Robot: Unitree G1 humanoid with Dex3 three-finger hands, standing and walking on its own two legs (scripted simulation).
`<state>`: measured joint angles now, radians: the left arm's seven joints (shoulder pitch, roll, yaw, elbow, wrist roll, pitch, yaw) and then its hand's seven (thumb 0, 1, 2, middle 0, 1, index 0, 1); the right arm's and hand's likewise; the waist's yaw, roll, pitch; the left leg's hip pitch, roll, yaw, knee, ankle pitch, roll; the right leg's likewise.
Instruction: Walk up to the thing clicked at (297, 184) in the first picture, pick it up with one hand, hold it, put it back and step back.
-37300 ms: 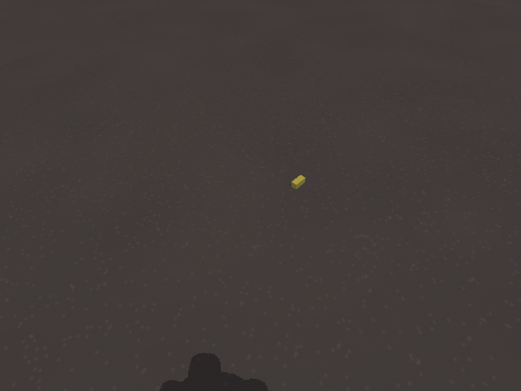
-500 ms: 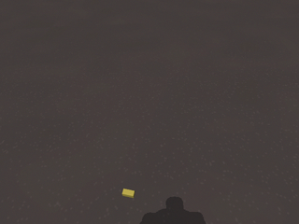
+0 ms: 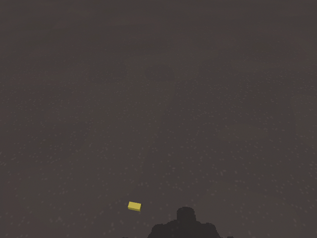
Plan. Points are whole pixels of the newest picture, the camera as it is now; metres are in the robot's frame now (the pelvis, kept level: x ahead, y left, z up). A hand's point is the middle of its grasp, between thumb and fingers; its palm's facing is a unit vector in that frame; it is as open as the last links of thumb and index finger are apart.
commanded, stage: stand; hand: left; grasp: from above
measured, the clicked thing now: (134, 206) +0.49 +0.20 -0.76
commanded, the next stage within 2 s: step back in 0.90 s
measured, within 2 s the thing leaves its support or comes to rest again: neither
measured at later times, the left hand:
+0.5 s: hand out of the picture +0.07 +0.24 -0.16, palm faces +0.00 -0.94 -0.34, open 7.4 cm
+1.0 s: hand out of the picture +0.09 +0.25 -0.16, palm faces +0.02 -0.93 -0.35, open 7.4 cm
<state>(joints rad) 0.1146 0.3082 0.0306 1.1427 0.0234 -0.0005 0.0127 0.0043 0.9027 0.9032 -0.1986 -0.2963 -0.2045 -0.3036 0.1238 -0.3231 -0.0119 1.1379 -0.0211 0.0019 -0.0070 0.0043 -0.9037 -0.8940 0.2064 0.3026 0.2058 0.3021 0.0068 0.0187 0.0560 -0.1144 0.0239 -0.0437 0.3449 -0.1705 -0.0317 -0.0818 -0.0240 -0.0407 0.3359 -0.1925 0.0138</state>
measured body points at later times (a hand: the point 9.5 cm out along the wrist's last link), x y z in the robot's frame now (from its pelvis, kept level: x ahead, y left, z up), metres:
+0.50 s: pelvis +0.00 -0.01 +0.00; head +0.01 -0.01 +0.45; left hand +0.07 +0.29 -0.13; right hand +0.07 -0.30 -0.14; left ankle +0.02 +0.14 -0.75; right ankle +0.00 -0.13 -0.75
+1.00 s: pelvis +0.00 -0.01 +0.00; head +0.04 -0.01 +0.44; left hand +0.09 +0.30 -0.13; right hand +0.08 -0.31 -0.14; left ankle +0.02 +0.14 -0.74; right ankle +0.00 -0.13 -0.75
